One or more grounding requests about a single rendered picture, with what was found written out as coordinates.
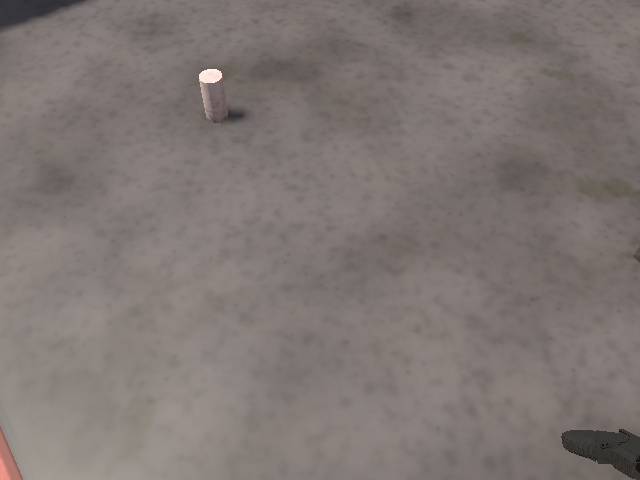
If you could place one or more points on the robot right hand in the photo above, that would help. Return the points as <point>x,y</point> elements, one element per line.
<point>622,450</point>

